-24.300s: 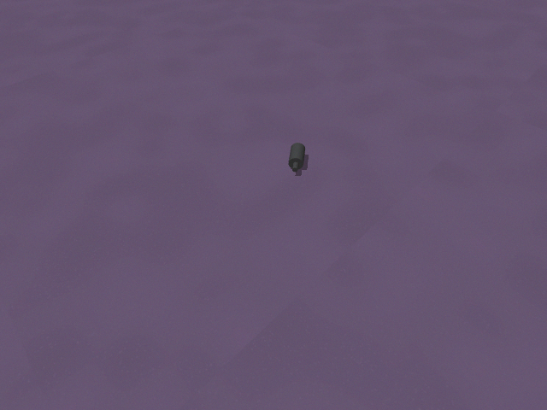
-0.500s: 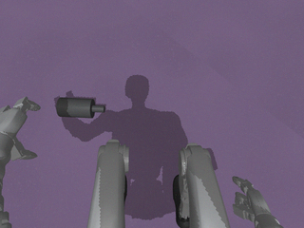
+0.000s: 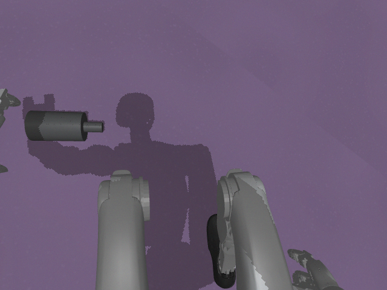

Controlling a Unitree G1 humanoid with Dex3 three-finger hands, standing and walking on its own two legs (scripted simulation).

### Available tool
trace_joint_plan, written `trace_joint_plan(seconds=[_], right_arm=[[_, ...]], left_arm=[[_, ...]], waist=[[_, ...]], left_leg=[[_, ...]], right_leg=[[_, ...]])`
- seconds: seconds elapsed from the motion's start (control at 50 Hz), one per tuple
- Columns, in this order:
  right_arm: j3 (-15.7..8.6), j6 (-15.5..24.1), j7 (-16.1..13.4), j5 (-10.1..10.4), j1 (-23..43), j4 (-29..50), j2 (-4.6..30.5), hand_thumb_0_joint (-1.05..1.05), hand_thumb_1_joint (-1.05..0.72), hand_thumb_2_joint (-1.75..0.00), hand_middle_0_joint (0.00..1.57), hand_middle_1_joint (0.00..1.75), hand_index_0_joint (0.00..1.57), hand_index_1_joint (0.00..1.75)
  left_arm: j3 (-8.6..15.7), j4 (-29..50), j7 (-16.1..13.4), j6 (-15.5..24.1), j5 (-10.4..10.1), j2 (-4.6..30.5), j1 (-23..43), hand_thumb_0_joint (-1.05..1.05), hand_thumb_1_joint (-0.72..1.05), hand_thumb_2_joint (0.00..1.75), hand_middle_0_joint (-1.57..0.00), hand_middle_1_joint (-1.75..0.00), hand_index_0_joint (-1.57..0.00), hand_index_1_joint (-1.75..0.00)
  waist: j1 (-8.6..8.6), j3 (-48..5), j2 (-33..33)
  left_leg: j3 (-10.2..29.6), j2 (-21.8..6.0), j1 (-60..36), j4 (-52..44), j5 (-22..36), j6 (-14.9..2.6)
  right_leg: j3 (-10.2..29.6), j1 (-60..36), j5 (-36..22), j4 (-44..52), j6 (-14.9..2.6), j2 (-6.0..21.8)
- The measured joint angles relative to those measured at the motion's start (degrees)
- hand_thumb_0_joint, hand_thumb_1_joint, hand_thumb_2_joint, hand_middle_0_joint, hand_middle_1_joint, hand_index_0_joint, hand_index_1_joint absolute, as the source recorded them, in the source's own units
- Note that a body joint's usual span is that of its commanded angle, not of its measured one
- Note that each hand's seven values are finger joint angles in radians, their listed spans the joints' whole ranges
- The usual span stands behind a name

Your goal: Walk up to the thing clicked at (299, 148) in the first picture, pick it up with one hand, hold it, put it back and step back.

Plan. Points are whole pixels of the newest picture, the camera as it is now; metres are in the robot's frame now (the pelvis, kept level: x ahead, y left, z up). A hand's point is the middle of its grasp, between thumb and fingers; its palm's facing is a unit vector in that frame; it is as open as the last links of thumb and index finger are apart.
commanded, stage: rise first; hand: left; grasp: from above
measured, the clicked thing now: (68, 126) +0.47 +0.34 -0.31
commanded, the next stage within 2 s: none
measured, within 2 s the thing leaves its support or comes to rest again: neither
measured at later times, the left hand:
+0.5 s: hand (7, 135) +0.39 +0.40 -0.16, palm faces -0.45 -0.12 -0.89, open 14.2 cm
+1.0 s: hand (17, 131) +0.41 +0.40 -0.18, palm faces -0.43 -0.09 -0.90, open 14.2 cm
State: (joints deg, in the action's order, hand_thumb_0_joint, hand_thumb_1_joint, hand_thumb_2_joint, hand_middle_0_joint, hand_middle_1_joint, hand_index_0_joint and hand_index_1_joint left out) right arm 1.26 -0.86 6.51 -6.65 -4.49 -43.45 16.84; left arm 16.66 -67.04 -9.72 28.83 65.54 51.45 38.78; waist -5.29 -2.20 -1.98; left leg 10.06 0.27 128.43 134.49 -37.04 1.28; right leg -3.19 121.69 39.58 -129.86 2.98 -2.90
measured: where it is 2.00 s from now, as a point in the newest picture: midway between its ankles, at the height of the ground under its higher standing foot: (177, 265)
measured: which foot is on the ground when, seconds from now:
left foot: down 0.00-1.00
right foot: down 0.00-1.00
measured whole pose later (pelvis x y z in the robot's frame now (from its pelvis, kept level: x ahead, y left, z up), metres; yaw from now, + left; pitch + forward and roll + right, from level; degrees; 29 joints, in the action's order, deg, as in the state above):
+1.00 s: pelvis +0.01 +0.00 -0.04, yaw -3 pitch +29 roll -11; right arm 4.3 -3.6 8.1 -9.9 -2.5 -44.1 15.0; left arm 16.0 -77.1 -19.8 30.2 77.7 57.0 45.1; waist -8.9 -0.1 -3.8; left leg 12.0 0.1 133.7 142.4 -39.0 1.0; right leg -4.3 126.4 40.7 -136.2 3.4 -4.2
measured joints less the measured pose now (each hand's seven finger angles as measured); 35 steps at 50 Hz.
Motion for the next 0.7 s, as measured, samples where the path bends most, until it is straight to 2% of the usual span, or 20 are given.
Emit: trace_joint_plan(seconds=[0.08, 0.18, 0.34, 0.7], right_arm=[[0.01, -0.52, 0.38, -0.38, 0.59, 0.24, -0.23, 0.01, -0.88, -0.89, 0.2, 0.3, 0.21, 0.3], [0.59, -1.18, 0.88, -0.9, 1.25, 0.64, -0.5, 0.01, -0.88, -0.9, 0.2, 0.3, 0.21, 0.3], [1.65, -2.4, 1.55, -1.88, 2.37, 0.56, -0.86, 0.0, -0.89, -0.9, 0.2, 0.3, 0.21, 0.3], [2.78, -3.63, 1.57, -2.97, 2.58, -0.15, -1.34, 0.0, -0.9, -0.9, 0.2, 0.3, 0.21, 0.3]], left_arm=[[-1.28, -1.61, -0.84, -0.93, 1.58, 0.42, 1.53, 0.0, -0.51, 1.03, -0.07, -0.96, -0.05, -0.97], [-1.75, -2.6, -1.28, -0.48, 3.43, 0.94, 2.41, 0.0, -0.51, 1.02, -0.07, -0.96, -0.06, -0.97], [-1.08, -4.2, -3.3, 1.42, 5.9, 2.73, 3.41, 0.0, -0.51, 1.01, -0.08, -0.96, -0.06, -0.97], [-0.62, -8.3, -7.53, 2.76, 10.7, 5.25, 5.48, 0.0, -0.53, 1.01, -0.08, -0.97, -0.07, -0.98]], waist=[[-0.33, 0.0, -0.09], [-0.64, 0.28, -0.15], [-1.26, 1.11, -0.86], [-2.61, 2.22, -1.41]], left_leg=[[0.01, 0.08, 0.84, 0.86, -0.27, -0.25], [0.24, 0.13, 1.38, 1.72, -0.88, -0.39], [0.81, -0.1, 2.02, 3.65, -1.86, -0.42], [1.48, -0.32, 4.48, 6.99, -1.52, -0.44]], right_leg=[[0.01, 0.58, 0.38, -0.68, -0.08, 0.0], [-0.17, 0.87, 0.95, -1.26, 0.07, -0.04], [-0.48, 1.44, 1.52, -2.7, 0.44, -0.5], [-0.77, 4.03, 0.78, -5.59, 0.26, -1.35]])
